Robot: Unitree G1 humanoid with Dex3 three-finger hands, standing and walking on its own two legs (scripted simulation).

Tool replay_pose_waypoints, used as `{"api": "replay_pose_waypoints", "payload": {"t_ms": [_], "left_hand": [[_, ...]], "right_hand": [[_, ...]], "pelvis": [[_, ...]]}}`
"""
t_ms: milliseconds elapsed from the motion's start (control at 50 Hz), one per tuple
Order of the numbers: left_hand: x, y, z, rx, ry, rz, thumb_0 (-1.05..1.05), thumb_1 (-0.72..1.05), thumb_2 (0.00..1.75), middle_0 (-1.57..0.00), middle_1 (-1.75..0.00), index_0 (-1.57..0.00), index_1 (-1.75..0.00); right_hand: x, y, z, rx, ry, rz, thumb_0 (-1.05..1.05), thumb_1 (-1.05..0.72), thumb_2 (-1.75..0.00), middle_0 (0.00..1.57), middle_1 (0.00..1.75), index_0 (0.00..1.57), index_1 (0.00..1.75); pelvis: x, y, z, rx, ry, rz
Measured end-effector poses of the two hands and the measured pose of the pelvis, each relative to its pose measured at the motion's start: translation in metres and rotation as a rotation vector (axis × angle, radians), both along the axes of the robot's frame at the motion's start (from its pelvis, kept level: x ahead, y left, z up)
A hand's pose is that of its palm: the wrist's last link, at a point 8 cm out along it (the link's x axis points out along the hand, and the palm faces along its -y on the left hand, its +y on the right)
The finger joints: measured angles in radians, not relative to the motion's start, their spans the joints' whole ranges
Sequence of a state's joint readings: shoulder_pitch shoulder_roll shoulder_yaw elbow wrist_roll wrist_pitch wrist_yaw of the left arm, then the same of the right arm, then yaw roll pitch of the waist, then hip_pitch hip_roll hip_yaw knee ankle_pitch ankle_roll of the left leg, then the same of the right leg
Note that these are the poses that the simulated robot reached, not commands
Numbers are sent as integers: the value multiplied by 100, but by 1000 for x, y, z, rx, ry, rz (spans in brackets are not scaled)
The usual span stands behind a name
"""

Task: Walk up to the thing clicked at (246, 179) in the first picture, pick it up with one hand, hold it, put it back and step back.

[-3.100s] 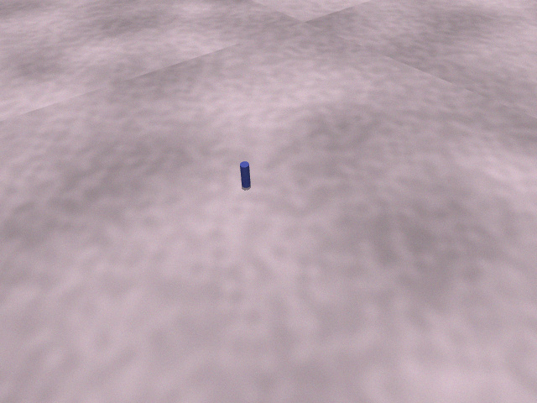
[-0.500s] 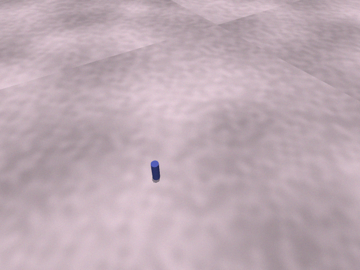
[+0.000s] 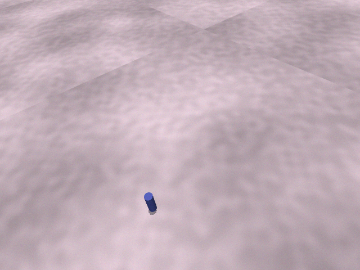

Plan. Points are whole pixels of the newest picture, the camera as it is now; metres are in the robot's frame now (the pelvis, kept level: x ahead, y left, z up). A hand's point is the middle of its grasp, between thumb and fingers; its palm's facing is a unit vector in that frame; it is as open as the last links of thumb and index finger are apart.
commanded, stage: walk up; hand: left
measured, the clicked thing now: (150, 202) +0.61 +0.25 -0.69
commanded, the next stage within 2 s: stand in 1.78 s
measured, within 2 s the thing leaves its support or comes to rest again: neither
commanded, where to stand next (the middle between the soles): +0.26 +0.05 m, yaw -1 degrees
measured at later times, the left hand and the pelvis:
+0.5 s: hand (58, 266) +0.19 +0.35 -0.15, palm faces -0.05 -0.93 -0.38, open 7.4 cm; pelvis +0.14 +0.07 +0.00, yaw +0 degrees
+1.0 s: hand (83, 228) +0.27 +0.30 -0.13, palm faces -0.06 -0.94 -0.34, open 7.4 cm; pelvis +0.16 +0.06 +0.01, yaw -1 degrees
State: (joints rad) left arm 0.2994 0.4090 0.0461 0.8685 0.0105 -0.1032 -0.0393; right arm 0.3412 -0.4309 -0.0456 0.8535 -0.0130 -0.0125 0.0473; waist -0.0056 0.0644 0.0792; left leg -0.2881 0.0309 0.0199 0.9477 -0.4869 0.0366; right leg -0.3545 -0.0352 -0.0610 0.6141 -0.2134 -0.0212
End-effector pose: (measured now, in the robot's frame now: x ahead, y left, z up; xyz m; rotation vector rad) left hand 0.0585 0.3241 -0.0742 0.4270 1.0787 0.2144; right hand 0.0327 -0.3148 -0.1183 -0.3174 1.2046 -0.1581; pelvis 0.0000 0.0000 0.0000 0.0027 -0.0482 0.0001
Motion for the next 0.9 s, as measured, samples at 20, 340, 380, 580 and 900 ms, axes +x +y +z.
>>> {"api": "replay_pose_waypoints", "payload": {"t_ms": [20, 340, 380, 580, 900], "left_hand": [[4, -2, 3, -1, -4, 6, 1, 90, 90, -21, -30, -20, -30], [59, 54, -22, -26, 88, 52, 1, 90, 90, -21, -30, -21, -30], [73, 62, -32, -32, 108, 61, 1, 90, 90, -21, -30, -21, -30], [143, 62, -36, -70, 112, 21, 1, 90, 90, -21, -30, -20, -30], [196, 29, -29, -86, 81, 0, 1, 90, 90, -21, -30, -20, -30]], "right_hand": [[10, 1, 0, 6, 0, 6, 0, -90, -90, 20, 30, 20, 30], [154, 38, 27, -65, -91, 74, 0, -90, -90, 20, 30, 20, 30], [166, 47, 29, -84, -111, 63, 0, -90, -90, 20, 30, 20, 30], [183, 72, 37, -92, -81, 30, 0, -90, -90, 20, 30, 21, 30], [202, 79, 5, 2, -25, -17, 0, -90, -90, 20, 30, 21, 30]], "pelvis": [[5, 0, 2, 1, 0, 2], [104, 47, -3, -23, 12, 19], [114, 57, -5, -15, 8, 12], [146, 69, 5, -15, 13, -5], [162, 58, 7, 1, 9, -22]]}}
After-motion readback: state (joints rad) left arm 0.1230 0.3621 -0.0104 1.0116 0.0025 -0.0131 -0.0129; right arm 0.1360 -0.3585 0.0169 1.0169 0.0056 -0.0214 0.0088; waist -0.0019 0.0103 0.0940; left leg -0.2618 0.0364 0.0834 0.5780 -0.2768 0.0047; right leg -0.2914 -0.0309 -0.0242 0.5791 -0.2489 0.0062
